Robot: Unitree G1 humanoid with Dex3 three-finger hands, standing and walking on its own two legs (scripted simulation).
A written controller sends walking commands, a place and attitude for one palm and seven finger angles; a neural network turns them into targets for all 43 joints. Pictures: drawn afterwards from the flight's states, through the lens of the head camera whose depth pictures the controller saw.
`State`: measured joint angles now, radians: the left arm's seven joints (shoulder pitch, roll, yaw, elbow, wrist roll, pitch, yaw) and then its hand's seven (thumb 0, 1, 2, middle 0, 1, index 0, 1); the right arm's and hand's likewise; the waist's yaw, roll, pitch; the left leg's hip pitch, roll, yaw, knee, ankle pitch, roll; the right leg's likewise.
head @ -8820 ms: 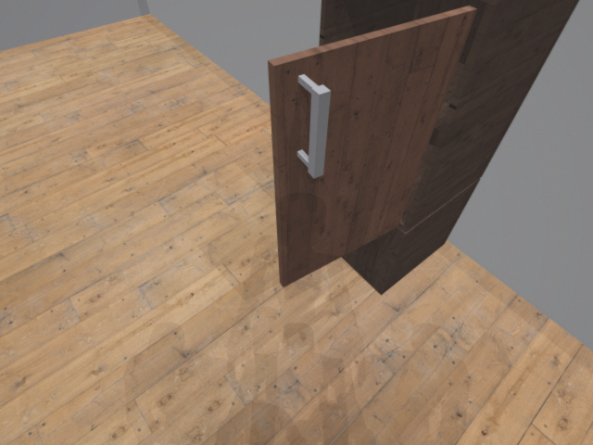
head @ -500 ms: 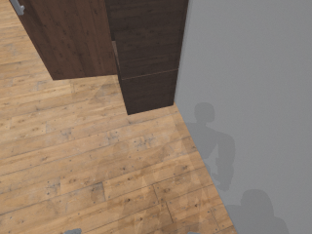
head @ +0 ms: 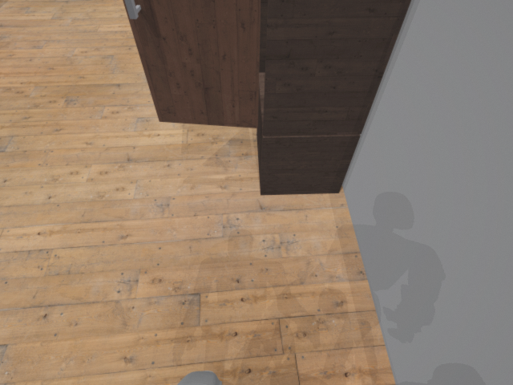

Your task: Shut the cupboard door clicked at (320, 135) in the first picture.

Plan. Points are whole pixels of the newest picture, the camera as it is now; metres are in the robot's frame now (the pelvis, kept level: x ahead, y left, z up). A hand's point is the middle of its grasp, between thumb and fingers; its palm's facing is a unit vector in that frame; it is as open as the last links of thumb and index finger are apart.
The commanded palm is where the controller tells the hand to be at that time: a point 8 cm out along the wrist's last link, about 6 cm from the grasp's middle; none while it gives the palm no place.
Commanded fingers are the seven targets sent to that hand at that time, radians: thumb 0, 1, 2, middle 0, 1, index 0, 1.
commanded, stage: take the last steps up to it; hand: left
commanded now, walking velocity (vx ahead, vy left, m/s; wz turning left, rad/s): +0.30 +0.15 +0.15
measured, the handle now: out of the picture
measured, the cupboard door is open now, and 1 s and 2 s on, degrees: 83 83 83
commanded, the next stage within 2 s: come to a stop and stand still in 1.12 s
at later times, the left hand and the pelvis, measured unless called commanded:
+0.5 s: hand (147, 301) +0.27 +0.25 -0.16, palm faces +0.04 -0.98 -0.21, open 7.4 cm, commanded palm none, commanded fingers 0.00 0.90 0.90 -0.20 -0.30 -0.20 -0.30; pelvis +0.16 +0.07 -0.01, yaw +1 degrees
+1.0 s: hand (150, 282) +0.31 +0.26 -0.17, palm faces +0.17 -0.97 -0.17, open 7.3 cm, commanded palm none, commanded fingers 0.00 0.90 0.90 -0.20 -0.30 -0.20 -0.30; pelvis +0.37 +0.10 +0.00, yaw +3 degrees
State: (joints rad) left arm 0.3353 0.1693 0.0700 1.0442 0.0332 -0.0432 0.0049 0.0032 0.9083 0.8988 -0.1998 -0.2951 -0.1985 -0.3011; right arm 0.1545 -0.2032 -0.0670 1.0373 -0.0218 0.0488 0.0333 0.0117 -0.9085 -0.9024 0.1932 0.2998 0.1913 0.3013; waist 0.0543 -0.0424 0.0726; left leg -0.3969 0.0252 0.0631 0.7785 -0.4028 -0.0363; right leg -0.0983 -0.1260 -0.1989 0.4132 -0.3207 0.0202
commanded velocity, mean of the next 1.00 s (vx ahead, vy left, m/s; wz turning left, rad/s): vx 0.29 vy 0.13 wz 0.02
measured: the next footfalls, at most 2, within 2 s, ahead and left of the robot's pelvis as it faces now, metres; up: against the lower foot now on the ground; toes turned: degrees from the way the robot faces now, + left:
left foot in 0.10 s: +0.08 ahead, +0.14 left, +0.00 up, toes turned +7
right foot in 0.58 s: +0.32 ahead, -0.02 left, +0.00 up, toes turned -7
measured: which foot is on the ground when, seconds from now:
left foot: up 0.00-0.08, down 0.10-0.60, up 0.62-1.00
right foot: down 0.00-0.10, up 0.12-0.56, down 0.58-1.00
